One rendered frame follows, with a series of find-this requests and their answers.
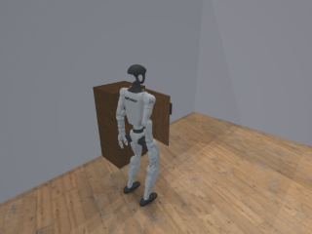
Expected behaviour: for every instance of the robot right thigh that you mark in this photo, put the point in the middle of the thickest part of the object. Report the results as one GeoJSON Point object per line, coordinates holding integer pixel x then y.
{"type": "Point", "coordinates": [154, 165]}

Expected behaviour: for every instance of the right robot forearm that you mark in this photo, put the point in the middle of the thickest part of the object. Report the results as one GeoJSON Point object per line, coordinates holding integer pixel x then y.
{"type": "Point", "coordinates": [148, 135]}

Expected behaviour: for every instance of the robot left upper arm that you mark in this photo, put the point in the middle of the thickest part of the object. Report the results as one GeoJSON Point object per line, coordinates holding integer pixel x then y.
{"type": "Point", "coordinates": [121, 103]}

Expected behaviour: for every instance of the robot right upper arm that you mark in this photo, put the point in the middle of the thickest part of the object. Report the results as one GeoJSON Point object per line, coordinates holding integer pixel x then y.
{"type": "Point", "coordinates": [149, 101]}

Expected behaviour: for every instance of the robot left thigh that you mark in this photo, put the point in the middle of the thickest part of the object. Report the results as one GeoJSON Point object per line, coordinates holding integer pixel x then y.
{"type": "Point", "coordinates": [137, 148]}

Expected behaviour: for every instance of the robot thigh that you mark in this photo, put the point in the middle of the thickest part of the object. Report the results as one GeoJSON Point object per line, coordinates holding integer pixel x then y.
{"type": "Point", "coordinates": [137, 148]}
{"type": "Point", "coordinates": [154, 165]}

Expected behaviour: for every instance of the right robot hand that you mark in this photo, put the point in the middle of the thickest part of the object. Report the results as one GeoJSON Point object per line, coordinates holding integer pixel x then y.
{"type": "Point", "coordinates": [152, 154]}

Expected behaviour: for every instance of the left robot forearm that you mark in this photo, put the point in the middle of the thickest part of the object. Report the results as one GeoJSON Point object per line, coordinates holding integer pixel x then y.
{"type": "Point", "coordinates": [121, 124]}

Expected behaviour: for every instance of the left robot hand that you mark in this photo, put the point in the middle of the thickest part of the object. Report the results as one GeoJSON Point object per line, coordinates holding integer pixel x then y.
{"type": "Point", "coordinates": [120, 138]}

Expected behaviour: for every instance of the cupboard door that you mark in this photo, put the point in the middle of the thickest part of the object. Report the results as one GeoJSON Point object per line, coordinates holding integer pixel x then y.
{"type": "Point", "coordinates": [160, 117]}

